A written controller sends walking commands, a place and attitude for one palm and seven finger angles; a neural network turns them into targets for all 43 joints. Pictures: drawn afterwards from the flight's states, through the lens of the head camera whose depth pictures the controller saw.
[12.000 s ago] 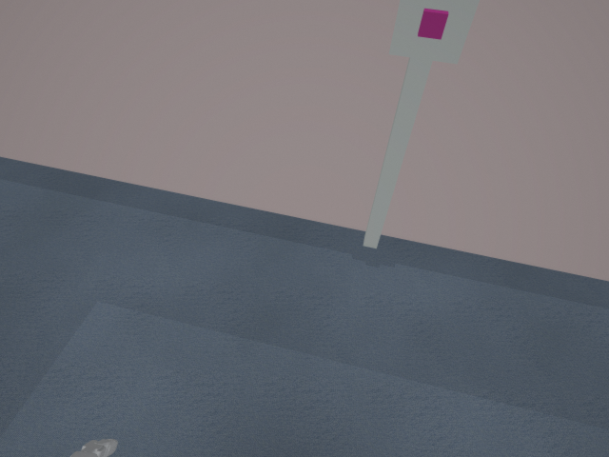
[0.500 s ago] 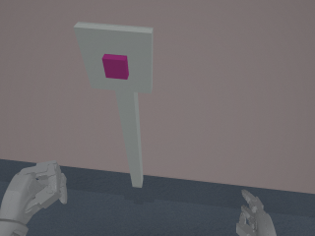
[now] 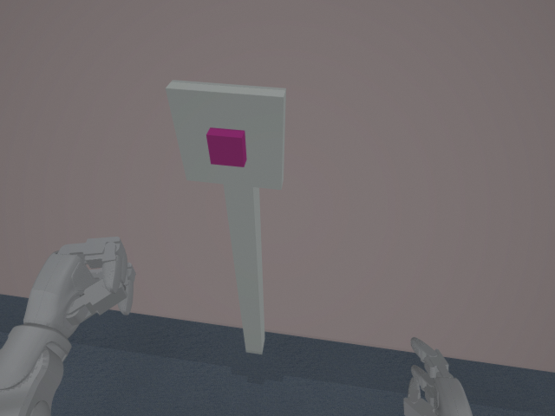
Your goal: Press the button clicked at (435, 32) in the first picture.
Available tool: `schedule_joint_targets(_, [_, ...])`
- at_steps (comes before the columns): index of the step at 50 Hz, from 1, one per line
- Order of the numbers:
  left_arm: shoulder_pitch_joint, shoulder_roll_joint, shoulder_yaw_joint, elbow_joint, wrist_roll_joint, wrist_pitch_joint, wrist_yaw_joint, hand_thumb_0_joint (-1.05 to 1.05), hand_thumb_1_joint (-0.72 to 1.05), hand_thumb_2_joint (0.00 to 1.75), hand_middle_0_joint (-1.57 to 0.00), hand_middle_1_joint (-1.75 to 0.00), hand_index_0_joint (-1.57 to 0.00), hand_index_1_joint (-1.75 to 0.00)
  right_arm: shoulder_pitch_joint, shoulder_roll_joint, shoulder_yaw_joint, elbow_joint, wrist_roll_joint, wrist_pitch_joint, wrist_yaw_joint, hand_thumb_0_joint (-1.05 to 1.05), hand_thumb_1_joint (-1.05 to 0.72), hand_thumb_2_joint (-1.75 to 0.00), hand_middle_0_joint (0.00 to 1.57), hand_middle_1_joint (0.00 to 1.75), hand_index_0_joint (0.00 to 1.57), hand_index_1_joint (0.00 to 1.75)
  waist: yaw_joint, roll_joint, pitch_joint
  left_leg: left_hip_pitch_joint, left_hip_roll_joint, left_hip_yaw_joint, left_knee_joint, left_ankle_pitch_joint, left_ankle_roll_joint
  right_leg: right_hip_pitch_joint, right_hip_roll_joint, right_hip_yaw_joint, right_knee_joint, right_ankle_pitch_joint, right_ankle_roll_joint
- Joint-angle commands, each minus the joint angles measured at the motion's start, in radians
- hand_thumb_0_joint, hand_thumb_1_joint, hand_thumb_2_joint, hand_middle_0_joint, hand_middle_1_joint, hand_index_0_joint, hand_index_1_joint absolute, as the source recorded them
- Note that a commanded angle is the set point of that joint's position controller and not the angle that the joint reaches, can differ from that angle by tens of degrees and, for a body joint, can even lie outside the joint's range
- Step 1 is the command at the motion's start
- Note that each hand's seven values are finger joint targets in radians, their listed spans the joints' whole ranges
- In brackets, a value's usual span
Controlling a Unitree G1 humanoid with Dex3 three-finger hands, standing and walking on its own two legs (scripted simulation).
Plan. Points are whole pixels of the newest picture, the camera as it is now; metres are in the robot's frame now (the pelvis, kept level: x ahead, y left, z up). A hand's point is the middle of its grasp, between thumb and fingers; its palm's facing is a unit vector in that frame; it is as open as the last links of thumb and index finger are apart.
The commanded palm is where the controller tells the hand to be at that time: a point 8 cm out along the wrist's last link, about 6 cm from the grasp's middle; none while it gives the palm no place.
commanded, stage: raise the hand and make a fist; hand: left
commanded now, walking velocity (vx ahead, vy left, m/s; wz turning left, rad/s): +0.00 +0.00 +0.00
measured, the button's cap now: (227, 146) +0.48 +0.14 +0.16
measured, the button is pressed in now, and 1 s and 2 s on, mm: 0 0 0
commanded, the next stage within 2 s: aim a knuckle at the button in 0.54 s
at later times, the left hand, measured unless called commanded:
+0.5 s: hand (145, 270) +0.23 +0.19 +0.16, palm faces +0.02 -1.00 -0.08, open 3.1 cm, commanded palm +0.20 +0.23 +0.16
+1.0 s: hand (184, 244) +0.28 +0.16 +0.15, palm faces -0.03 -1.00 -0.05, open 3.1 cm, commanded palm +0.26 +0.21 +0.15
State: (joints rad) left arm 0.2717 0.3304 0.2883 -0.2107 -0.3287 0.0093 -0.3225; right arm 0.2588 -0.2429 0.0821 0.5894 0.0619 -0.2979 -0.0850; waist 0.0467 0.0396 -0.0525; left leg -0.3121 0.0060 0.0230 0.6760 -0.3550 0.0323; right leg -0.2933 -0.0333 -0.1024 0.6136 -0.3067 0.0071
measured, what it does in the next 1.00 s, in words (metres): stands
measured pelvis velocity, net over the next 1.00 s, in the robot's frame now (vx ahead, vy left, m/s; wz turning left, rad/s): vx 0.00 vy -0.03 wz -0.02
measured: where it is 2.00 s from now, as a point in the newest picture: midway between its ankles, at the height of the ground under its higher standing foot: outside the picture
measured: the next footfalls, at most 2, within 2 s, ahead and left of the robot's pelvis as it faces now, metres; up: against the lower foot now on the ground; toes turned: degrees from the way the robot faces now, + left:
none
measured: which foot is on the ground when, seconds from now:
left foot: down 0.00-1.00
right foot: down 0.00-1.00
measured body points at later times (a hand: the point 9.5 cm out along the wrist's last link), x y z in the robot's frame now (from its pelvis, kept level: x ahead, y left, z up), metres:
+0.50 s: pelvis +0.00 -0.02 +0.01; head -0.03 -0.04 +0.46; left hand +0.23 +0.24 +0.16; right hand +0.19 -0.25 -0.05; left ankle +0.00 +0.09 -0.72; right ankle +0.01 -0.13 -0.72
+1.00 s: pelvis +0.00 -0.03 +0.01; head -0.02 -0.05 +0.46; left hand +0.28 +0.21 +0.16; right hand +0.18 -0.26 -0.06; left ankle +0.00 +0.09 -0.72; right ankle +0.01 -0.13 -0.72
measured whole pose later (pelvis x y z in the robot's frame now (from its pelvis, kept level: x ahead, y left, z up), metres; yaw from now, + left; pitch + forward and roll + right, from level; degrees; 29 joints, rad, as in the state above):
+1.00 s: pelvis +0.00 -0.03 +0.01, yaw -1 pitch -2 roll +0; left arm 0.02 0.29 0.23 -0.04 -0.28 0.09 -0.26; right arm 0.24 -0.25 0.07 0.62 0.07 -0.26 -0.10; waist 0.03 0.05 -0.02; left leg -0.23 0.03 0.03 0.56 -0.30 -0.01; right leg -0.24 -0.01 -0.10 0.56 -0.28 -0.03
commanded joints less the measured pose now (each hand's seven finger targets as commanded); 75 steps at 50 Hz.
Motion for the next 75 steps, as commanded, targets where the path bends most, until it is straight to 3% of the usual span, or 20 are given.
schedule_joint_targets(1, [-0.215,0.165,0.091,-0.220,-0.019,-0.018,0.005,0.00,0.90,0.90,-1.30,-1.50,-1.30,-1.50,-0.134,-0.122,-0.054,-0.157,0.003,-0.061,-0.012,0.00,-0.90,-0.90,0.20,0.30,0.20,0.30,0.004,0.026,-0.089,0.070,0.005,-0.079,-0.180,0.197,-0.016,0.043,0.038,0.013,-0.113,0.126,-0.026])
schedule_joint_targets(4, [-0.266,0.174,0.093,-0.239,-0.017,0.013,0.007,0.00,0.90,0.90,-1.30,-1.50,-1.30,-1.50,-0.142,-0.119,-0.052,-0.156,0.004,-0.056,-0.014,0.00,-0.90,-0.90,0.20,0.30,0.20,0.30,0.006,0.057,-0.094,0.102,0.005,-0.077,-0.195,0.220,-0.020,0.053,0.037,0.011,-0.124,0.149,-0.026])
schedule_joint_targets(12, [-0.237,0.156,0.100,-0.160,-0.020,0.106,0.011,0.00,0.90,0.90,-1.30,-1.50,-1.30,-1.50,-0.161,-0.122,-0.052,-0.161,0.010,-0.020,-0.012,0.00,-0.90,-0.90,0.20,0.30,0.20,0.30,0.014,-0.015,-0.052,0.090,-0.004,-0.054,-0.213,0.197,-0.011,0.074,0.033,0.025,-0.168,0.137,-0.019])
schedule_joint_targets(17, [-0.289,0.176,0.108,-0.254,-0.006,0.073,0.028,0.00,0.90,0.90,-1.30,-1.50,-1.30,-1.50,-0.165,-0.113,-0.054,-0.175,0.004,-0.017,-0.013,0.00,-0.90,-0.90,0.20,0.30,0.20,0.30,0.010,0.024,-0.103,0.131,-0.007,-0.042,-0.208,0.219,-0.007,0.094,0.032,0.035,-0.170,0.156,-0.018])
schedule_joint_targets(20, [-0.278,0.181,0.117,-0.232,-0.011,0.044,0.033,0.00,0.90,0.90,-1.30,-1.50,-1.30,-1.50,-0.154,-0.114,-0.055,-0.158,0.001,-0.023,-0.016,0.00,-0.90,-0.90,0.20,0.30,0.20,0.30,0.006,-0.015,-0.085,0.124,-0.008,-0.035,-0.197,0.227,-0.003,0.097,0.035,0.044,-0.180,0.175,-0.014])
schedule_joint_targets(23, [-0.281,0.170,0.101,-0.222,-0.003,0.036,0.032,0.00,0.90,0.90,-1.30,-1.50,-1.30,-1.50,-0.155,-0.114,-0.055,-0.153,0.005,-0.025,-0.017,0.00,-0.90,-0.90,0.20,0.30,0.20,0.30,0.004,0.038,-0.080,0.128,-0.011,-0.032,-0.203,0.216,-0.005,0.092,0.029,0.045,-0.181,0.166,-0.015])
schedule_joint_targets(26, [-0.267,0.161,0.093,-0.191,-0.009,0.042,0.024,0.00,0.90,0.90,-1.30,-1.50,-1.30,-1.50,-0.158,-0.116,-0.058,-0.150,0.007,-0.026,-0.019,0.00,-0.90,-0.90,0.20,0.30,0.20,0.30,0.001,-0.018,-0.063,0.112,-0.010,-0.029,-0.198,0.204,0.000,0.093,0.027,0.055,-0.194,0.151,-0.009])
schedule_joint_targets(29, [-0.280,0.167,0.091,-0.202,-0.008,0.043,0.022,0.00,0.90,0.90,-1.30,-1.50,-1.30,-1.50,-0.164,-0.115,-0.057,-0.155,0.009,-0.029,-0.022,0.00,-0.90,-0.90,0.20,0.30,0.20,0.30,0.003,0.015,-0.064,0.115,-0.014,-0.028,-0.199,0.188,0.000,0.088,0.024,0.060,-0.197,0.127,-0.008])
schedule_joint_targets(32, [-0.277,0.166,0.097,-0.196,-0.014,0.039,0.020,0.00,0.90,0.90,-1.30,-1.50,-1.30,-1.50,-0.167,-0.114,-0.057,-0.153,0.008,-0.032,-0.022,0.00,-0.90,-0.90,0.20,0.30,0.20,0.30,0.003,-0.012,-0.063,0.109,-0.012,-0.025,-0.194,0.187,0.001,0.090,0.021,0.070,-0.202,0.117,-0.004])
schedule_joint_targets(34, [-0.343,0.136,0.058,-0.184,-0.012,0.034,0.025,0.00,0.90,0.90,-1.30,-1.50,-1.30,-1.50,-0.166,-0.113,-0.056,-0.147,0.010,-0.035,-0.025,0.00,-0.90,-0.90,0.20,0.30,0.20,0.30,-0.011,-0.001,-0.053,0.114,-0.014,-0.027,-0.194,0.165,0.001,0.065,0.023,0.067,-0.203,0.094,-0.002])
schedule_joint_targets(35, [-0.364,0.157,0.073,-0.156,-0.012,0.031,0.031,0.00,0.90,0.90,-1.30,-1.50,-1.30,-1.50,-0.160,-0.117,-0.059,-0.137,0.009,-0.036,-0.028,0.00,-0.90,-0.90,0.20,0.30,0.20,0.30,-0.016,-0.054,-0.045,0.102,-0.011,-0.027,-0.186,0.161,0.002,0.067,0.024,0.077,-0.211,0.077,0.001])
schedule_joint_targets(39, [-0.453,0.153,0.046,-0.100,0.013,0.025,0.045,0.00,0.90,0.90,-1.30,-1.50,-1.30,-1.50,-0.163,-0.116,-0.058,-0.131,0.012,-0.033,-0.036,0.00,-0.90,-0.90,0.20,0.30,0.20,0.30,-0.022,-0.003,-0.044,0.104,-0.015,-0.026,-0.195,0.124,0.002,0.046,0.018,0.079,-0.211,0.026,-0.002])
schedule_joint_targets(43, [-0.489,0.133,0.019,-0.089,0.031,0.014,0.059,0.00,0.90,0.90,-1.30,-1.50,-1.30,-1.50,-0.160,-0.110,-0.058,-0.134,0.009,-0.031,-0.032,0.00,-0.90,-0.90,0.20,0.30,0.20,0.30,-0.015,0.023,-0.107,0.125,-0.016,-0.023,-0.194,0.176,0.001,0.081,0.017,0.069,-0.183,0.114,-0.008])
schedule_joint_targets(45, [-0.458,0.154,0.048,-0.050,0.030,0.013,0.067,0.00,0.90,0.90,-1.30,-1.50,-1.30,-1.50,-0.149,-0.114,-0.060,-0.130,0.004,-0.028,-0.028,0.00,-0.90,-0.90,0.20,0.30,0.20,0.30,-0.004,-0.039,-0.121,0.106,-0.013,-0.024,-0.190,0.210,0.000,0.110,0.022,0.066,-0.170,0.167,-0.008])
schedule_joint_targets(52, [-0.501,0.147,0.057,-0.003,0.041,0.015,0.092,0.00,0.90,0.90,-1.30,-1.50,-1.30,-1.50,-0.154,-0.111,-0.066,-0.139,0.003,0.000,-0.016,0.00,-0.90,-0.90,0.20,0.30,0.20,0.30,-0.002,-0.037,-0.138,0.100,-0.013,-0.009,-0.190,0.244,-0.002,0.119,0.017,0.071,-0.157,0.228,-0.007])
schedule_joint_targets(54, [-0.547,0.113,0.014,-0.015,0.048,0.006,0.093,0.00,0.90,0.90,-1.30,-1.50,-1.30,-1.50,-0.151,-0.106,-0.064,-0.140,0.004,0.004,-0.014,0.00,-0.90,-0.90,0.20,0.30,0.20,0.30,-0.013,0.018,-0.145,0.120,-0.014,-0.008,-0.191,0.251,-0.006,0.104,0.020,0.062,-0.148,0.242,-0.012])
schedule_joint_targets(55, [-0.561,0.110,0.006,-0.004,0.048,0.003,0.097,0.00,0.90,0.90,-1.30,-1.50,-1.30,-1.50,-0.148,-0.108,-0.064,-0.136,0.005,0.005,-0.014,0.00,-0.90,-0.90,0.20,0.30,0.20,0.30,-0.019,-0.024,-0.133,0.108,-0.010,-0.012,-0.189,0.245,-0.005,0.101,0.023,0.062,-0.152,0.230,-0.012])
schedule_joint_targets(64, [-0.637,0.050,-0.063,0.037,0.079,-0.018,0.133,0.00,0.90,0.90,-1.30,-1.50,-1.30,-1.50,-0.134,-0.107,-0.072,-0.126,0.001,0.021,-0.009,0.00,-0.90,-0.90,0.20,0.30,0.20,0.30,-0.030,-0.017,-0.165,0.141,-0.007,-0.018,-0.194,0.273,-0.010,0.082,0.026,0.047,-0.133,0.257,-0.019])
schedule_joint_targets(70, [-0.708,0.053,-0.068,0.108,0.100,-0.017,0.173,0.00,0.90,0.90,-1.30,-1.50,-1.30,-1.50,-0.131,-0.110,-0.072,-0.115,-0.002,0.052,-0.003,0.00,-0.90,-0.90,0.20,0.30,0.20,0.30,-0.035,-0.056,-0.144,0.116,-0.002,-0.021,-0.199,0.244,-0.011,0.072,0.031,0.051,-0.139,0.219,-0.021])
schedule_joint_targets(75, [-0.770,0.043,-0.079,0.150,0.115,-0.033,0.196,0.00,0.90,0.90,-1.30,-1.50,-1.30,-1.50,-0.122,-0.108,-0.074,-0.109,-0.005,0.074,0.003,0.00,-0.90,-0.90,0.20,0.30,0.20,0.30,-0.041,-0.041,-0.185,0.134,0.000,-0.019,-0.192,0.289,-0.014,0.086,0.031,0.051,-0.126,0.267,-0.026])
